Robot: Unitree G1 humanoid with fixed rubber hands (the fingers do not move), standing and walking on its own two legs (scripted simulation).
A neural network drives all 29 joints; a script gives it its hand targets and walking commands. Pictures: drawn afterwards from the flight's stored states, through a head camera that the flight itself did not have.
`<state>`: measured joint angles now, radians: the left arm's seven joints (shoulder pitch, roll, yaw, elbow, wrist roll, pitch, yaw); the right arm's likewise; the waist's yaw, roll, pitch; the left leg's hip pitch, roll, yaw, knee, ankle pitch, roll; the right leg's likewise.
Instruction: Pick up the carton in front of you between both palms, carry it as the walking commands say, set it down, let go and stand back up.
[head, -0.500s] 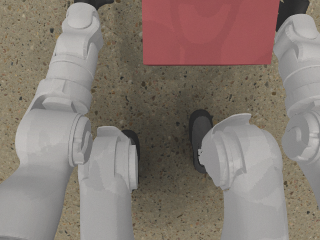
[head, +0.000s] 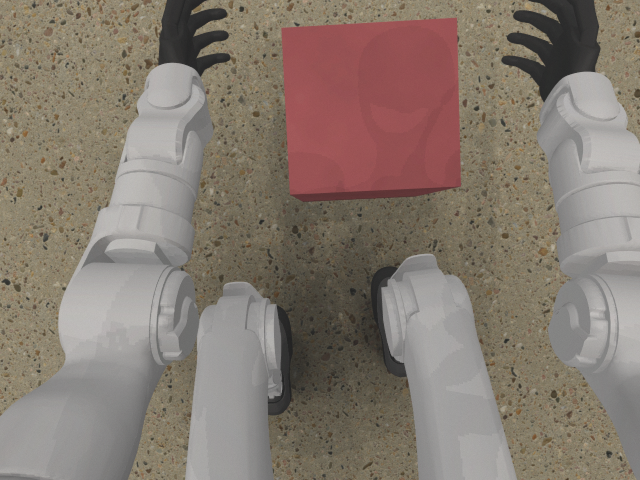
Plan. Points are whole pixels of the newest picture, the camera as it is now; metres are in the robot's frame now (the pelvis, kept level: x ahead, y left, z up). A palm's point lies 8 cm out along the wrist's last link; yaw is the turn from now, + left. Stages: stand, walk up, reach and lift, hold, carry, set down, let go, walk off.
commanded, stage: set down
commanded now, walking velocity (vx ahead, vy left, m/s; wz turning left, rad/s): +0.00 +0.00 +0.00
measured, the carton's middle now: (362, 130) +0.50 -0.10 -0.32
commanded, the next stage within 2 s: let go in 0.62 s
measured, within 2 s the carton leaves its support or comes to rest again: neither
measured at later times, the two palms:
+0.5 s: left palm out of the picture +0.56 +0.10 +0.03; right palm out of the picture +0.48 -0.30 +0.04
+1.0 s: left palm out of the picture +0.46 +0.14 +0.15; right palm out of the picture +0.41 -0.29 +0.15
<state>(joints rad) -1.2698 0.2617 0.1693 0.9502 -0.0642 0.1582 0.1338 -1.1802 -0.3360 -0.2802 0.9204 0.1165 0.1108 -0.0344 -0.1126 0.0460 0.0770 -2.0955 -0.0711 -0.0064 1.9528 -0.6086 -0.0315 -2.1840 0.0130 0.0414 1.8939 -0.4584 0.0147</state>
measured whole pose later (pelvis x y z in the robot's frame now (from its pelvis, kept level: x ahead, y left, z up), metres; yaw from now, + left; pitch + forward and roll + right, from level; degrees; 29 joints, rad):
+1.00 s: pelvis +0.08 -0.02 +0.26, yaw -1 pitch +35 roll +2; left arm -0.51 0.11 0.19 0.59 0.09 0.12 0.08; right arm -0.47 -0.24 -0.24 0.61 -0.06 0.09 0.12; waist -0.07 0.02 -0.06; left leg -1.14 -0.03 -0.05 0.90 -0.36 -0.03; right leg -1.22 0.01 0.02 0.89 -0.27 -0.02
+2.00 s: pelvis +0.13 +0.00 +0.33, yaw -3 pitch -4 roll -1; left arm 0.21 0.22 0.03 0.50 0.02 0.09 -0.02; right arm 0.21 -0.24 -0.04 0.42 -0.02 0.18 0.01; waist 0.00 0.02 0.08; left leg -0.09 -0.01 -0.05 0.50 -0.34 0.00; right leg -0.16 0.03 0.03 0.49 -0.26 0.00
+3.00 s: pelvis +0.13 -0.01 +0.33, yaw -2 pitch -2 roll +0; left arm 0.13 0.35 0.03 0.94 0.02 0.00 0.01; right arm 0.19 -0.37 -0.01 0.86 -0.03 -0.01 -0.03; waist 0.01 0.02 0.02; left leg -0.09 -0.01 -0.07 0.41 -0.29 -0.01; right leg -0.17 0.02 0.01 0.43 -0.22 -0.01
